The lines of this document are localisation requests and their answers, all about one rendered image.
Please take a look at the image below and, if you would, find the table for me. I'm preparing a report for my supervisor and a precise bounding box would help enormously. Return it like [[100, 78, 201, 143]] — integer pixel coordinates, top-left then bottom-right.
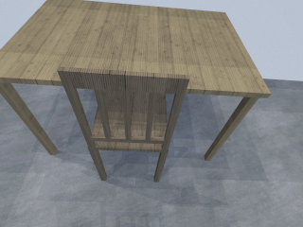
[[0, 0, 271, 161]]

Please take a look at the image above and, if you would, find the chair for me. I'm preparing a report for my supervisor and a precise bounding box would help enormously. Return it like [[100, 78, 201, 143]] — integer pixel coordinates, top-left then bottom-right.
[[57, 66, 190, 183]]

